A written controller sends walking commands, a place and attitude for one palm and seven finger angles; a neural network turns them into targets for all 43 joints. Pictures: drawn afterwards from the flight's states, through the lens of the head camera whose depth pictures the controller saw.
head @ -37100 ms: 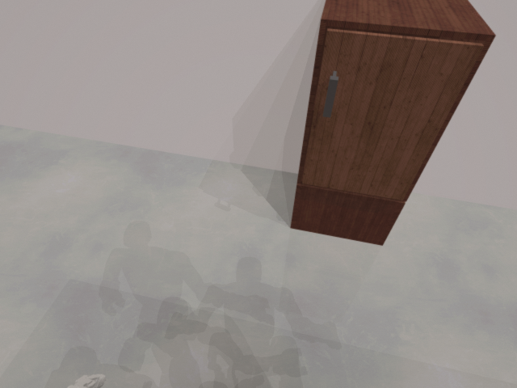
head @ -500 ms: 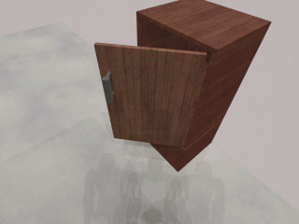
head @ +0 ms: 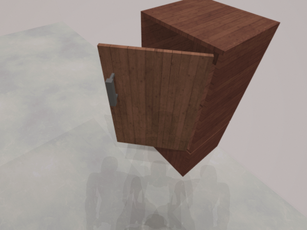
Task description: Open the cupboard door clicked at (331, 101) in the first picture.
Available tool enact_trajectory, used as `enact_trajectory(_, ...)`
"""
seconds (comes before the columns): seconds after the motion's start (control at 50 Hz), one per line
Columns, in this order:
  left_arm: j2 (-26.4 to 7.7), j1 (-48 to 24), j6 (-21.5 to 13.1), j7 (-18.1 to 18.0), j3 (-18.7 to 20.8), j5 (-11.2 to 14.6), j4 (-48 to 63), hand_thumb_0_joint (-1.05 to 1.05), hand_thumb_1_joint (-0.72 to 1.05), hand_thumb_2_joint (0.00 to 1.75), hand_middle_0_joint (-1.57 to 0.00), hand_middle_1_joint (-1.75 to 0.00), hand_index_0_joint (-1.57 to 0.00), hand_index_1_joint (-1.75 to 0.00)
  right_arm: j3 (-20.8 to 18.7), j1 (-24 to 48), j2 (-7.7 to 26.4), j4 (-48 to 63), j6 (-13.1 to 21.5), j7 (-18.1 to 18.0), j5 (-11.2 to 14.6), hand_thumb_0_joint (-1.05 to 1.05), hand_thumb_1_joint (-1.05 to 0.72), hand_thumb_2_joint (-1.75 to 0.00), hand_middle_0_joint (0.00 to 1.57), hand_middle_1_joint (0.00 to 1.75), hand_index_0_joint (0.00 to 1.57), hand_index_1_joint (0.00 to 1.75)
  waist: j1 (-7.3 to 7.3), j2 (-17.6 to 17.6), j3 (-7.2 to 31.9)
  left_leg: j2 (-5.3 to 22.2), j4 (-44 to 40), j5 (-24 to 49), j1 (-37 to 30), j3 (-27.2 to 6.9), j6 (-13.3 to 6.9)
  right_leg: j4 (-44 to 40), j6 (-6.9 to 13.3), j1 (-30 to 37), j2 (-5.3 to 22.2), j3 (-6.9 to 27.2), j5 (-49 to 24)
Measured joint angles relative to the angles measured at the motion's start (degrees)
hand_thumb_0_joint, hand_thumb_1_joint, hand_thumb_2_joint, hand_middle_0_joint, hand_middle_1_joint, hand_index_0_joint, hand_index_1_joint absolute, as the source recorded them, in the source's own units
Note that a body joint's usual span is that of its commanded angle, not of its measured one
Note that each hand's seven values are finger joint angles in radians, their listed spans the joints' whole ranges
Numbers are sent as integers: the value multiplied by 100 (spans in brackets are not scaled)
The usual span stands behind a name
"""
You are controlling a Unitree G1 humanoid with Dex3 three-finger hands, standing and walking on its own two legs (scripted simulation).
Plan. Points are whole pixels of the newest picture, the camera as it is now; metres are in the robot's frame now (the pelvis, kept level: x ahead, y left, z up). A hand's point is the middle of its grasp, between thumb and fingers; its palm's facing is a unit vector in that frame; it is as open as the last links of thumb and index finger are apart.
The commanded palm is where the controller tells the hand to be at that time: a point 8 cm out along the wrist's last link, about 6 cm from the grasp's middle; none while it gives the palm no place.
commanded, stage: shuffle to correct the standing spot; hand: left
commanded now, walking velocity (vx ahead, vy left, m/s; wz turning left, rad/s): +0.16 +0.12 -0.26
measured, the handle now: (113, 89) +0.62 +0.21 -0.01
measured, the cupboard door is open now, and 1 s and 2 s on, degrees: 42 42 42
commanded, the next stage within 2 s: come to a stop and stand still in 0.18 s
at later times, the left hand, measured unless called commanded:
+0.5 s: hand out of the picture +0.08 +0.20 -0.18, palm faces -0.04 -0.98 -0.17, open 7.3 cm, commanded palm none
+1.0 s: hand out of the picture +0.14 +0.19 -0.19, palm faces -0.06 -0.97 -0.22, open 7.3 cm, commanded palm none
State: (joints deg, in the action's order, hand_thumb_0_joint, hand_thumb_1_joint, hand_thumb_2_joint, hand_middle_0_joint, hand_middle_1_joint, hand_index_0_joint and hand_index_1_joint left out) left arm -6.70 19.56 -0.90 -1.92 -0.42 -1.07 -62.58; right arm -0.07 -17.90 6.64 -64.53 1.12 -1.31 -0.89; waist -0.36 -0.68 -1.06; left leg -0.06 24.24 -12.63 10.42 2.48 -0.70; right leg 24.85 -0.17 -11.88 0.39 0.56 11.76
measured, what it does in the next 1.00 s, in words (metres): steps on the spot: right foot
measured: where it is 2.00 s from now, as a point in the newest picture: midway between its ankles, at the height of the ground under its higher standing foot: outside the picture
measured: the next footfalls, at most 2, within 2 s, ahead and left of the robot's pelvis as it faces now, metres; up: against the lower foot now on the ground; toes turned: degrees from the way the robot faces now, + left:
right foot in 0.56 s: +0.13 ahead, -0.10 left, +0.00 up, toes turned -6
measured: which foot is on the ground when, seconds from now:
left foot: down 0.00-1.00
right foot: down 0.00-0.30, up 0.32-0.54, down 0.56-1.00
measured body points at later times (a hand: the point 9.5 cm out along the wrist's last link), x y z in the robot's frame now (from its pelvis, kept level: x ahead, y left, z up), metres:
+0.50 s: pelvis +0.07 +0.03 +0.00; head +0.10 +0.05 +0.44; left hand +0.09 +0.25 -0.17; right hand +0.01 -0.16 -0.16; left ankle +0.01 +0.11 -0.74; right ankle +0.08 -0.10 -0.72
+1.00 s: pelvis +0.06 +0.02 -0.02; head +0.08 +0.01 +0.43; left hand +0.14 +0.24 -0.17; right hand +0.09 -0.22 -0.17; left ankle +0.01 +0.11 -0.74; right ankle +0.09 -0.10 -0.74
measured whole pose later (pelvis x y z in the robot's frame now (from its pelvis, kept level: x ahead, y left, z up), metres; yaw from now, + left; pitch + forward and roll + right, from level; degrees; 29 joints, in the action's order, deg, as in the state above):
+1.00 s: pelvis +0.06 +0.02 -0.02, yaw -4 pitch +0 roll +0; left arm -9.1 11.7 0.6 -2.4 0.6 -0.9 -57.1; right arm -2.4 -14.5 9.1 -55.7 0.3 -1.6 -1.1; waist 1.1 0.0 -2.3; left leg -0.3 33.9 -24.3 9.3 6.5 -2.1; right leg 36.9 0.4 -19.9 1.7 -2.2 16.6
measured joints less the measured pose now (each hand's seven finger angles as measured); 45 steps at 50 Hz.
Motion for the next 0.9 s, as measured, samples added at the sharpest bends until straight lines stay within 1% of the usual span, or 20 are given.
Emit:
enact_trajectory(0.14,20,205,81,76,127,-63,80,1,91,90,-20,-30,-20,-30,-78,-163,90,89,-104,61,-57,0,-91,-90,19,30,20,30,-91,49,113,45,442,-422,121,105,-32,388,67,-144,-49,107,316)
enact_trajectory(0.2,38,316,72,88,198,-51,114,1,91,90,-20,-30,-20,-30,-110,-243,166,140,-112,71,-63,0,-91,-90,19,30,20,30,-117,100,147,79,734,-697,229,99,-54,473,46,-168,-89,120,416)
enact_trajectory(0.24,47,389,65,81,244,-42,126,1,91,90,-20,-30,-20,-30,-124,-279,212,162,-95,67,-62,0,-91,-90,19,30,20,30,-135,111,158,103,844,-716,256,109,-64,497,20,-153,-108,132,482)
enact_trajectory(0.28,23,454,76,78,286,-39,108,1,91,90,-20,-30,-20,-30,-123,-288,218,170,-44,56,-55,0,-91,-90,19,30,19,30,-158,2,158,43,771,-705,148,207,-127,562,-10,-137,-55,226,573)
enact_trajectory(0.3,1,482,92,80,296,-41,92,1,91,90,-20,-30,-20,-30,-117,-296,207,187,2,50,-55,0,-91,-90,19,30,19,30,-161,-79,160,-8,701,-746,68,275,-165,628,40,-142,-17,294,642)
enact_trajectory(0.34,-16,488,142,80,294,-68,44,1,91,90,-20,-30,-20,-30,-110,-328,197,258,108,21,-66,0,-91,-90,19,30,19,30,-139,-140,162,-57,587,-818,-68,405,-237,1158,210,-325,35,239,977)
enact_trajectory(0.38,-24,393,178,61,267,-78,7,1,91,90,-20,-30,-20,-30,-77,-350,162,303,182,-51,-72,0,-91,-90,19,30,19,30,-65,-112,119,-59,404,-804,-226,489,-293,1973,237,-646,53,50,1302)
enact_trajectory(0.42,-54,204,157,43,255,-59,27,1,91,90,-20,-30,-20,-30,-20,-368,73,288,213,-106,-75,0,-91,-90,19,30,19,30,20,-89,30,-69,203,-735,-362,486,-320,2261,215,-845,97,-117,1357)
enact_trajectory(0.5,-160,-292,154,-17,263,-54,172,2,93,90,-20,-30,-20,-30,62,-322,-149,156,145,-144,-52,0,-91,-90,19,30,19,30,83,-60,-226,-74,21,-696,-541,437,-280,1400,129,-802,177,-358,790)
enact_trajectory(0.54,-273,-472,147,-10,292,-33,266,2,94,90,-20,-30,-20,-30,55,-298,-248,116,89,-151,-25,0,-91,-90,19,30,20,30,101,-66,-329,-80,134,-794,-550,426,-250,909,128,-693,184,-399,305)
enact_trajectory(0.56,-328,-540,132,-5,306,-30,323,2,94,90,-20,-30,-20,-30,39,-296,-289,109,63,-153,-13,0,-91,-90,20,30,20,30,102,-84,-362,-95,248,-874,-529,427,-234,742,137,-637,198,-392,-101)
enact_trajectory(0.6,-376,-666,104,-11,333,-30,402,2,94,90,-20,-30,-20,-30,-21,-244,-307,102,-5,-156,6,0,-90,-90,20,30,20,30,89,-26,-390,-50,568,-1062,-412,431,-194,785,55,-626,174,-390,21)
enact_trajectory(0.68,-380,-901,113,-23,312,-10,527,1,93,90,-20,-30,-20,-30,-168,-16,-234,195,-95,-155,41,0,-90,-90,20,30,20,30,172,30,-413,-51,1109,-1113,-87,408,-100,1041,27,-778,225,-403,398)
enact_trajectory(0.72,-347,-992,155,-33,294,-6,564,1,92,90,-20,-30,-20,-30,-215,88,-171,240,-109,-139,47,0,-90,-90,20,30,20,30,186,23,-387,-79,1130,-1143,-52,395,-71,1126,13,-848,258,-405,429)
enact_trajectory(0.74,-319,-1025,187,-34,284,-3,584,1,92,90,-20,-30,-20,-30,-230,126,-134,266,-107,-133,37,0,-90,-90,20,30,20,30,184,37,-355,-84,1033,-1209,-84,385,-111,1163,5,-890,254,-412,432)
enact_trajectory(0.76,-288,-1055,218,-31,279,-1,606,1,92,90,-20,-30,-20,-30,-242,165,-101,286,-103,-131,18,0,-91,-90,20,30,20,30,176,47,-327,-87,942,-1283,-108,377,-193,1196,-5,-930,247,-417,433)
enact_trajectory(0.8,-246,-1108,266,-31,277,-6,637,1,92,90,-20,-30,-20,-30,-247,263,-56,285,-109,-160,-40,1,-91,-90,20,30,20,30,113,-36,-351,-129,889,-1234,-155,445,-247,1269,20,-961,272,-342,423)
enact_trajectory(0.84,-207,-1112,294,-35,268,-16,654,1,91,90,-20,-30,-20,-30,-238,305,-27,309,-68,-165,-66,1,-92,-90,20,30,20,30,78,-114,-378,-167,817,-1157,-243,494,-237,1431,94,-942,259,-229,552)
enact_trajectory(0.86,-182,-1085,279,-57,225,3,641,1,91,90,-20,-30,-20,-30,-235,288,12,363,-79,-134,-26,1,-92,-90,20,30,20,30,95,-85,-331,-144,889,-1158,-190,464,-222,1457,151,-912,234,-229,529)
enact_trajectory(0.9,-140,-970,214,-83,187,15,683,0,92,90,-20,-30,-20,-30,-260,282,118,532,-145,-84,5,1,-92,-90,20,30,20,30,62,27,-227,-31,1163,-1286,-17,433,-173,1342,56,-882,139,-246,610)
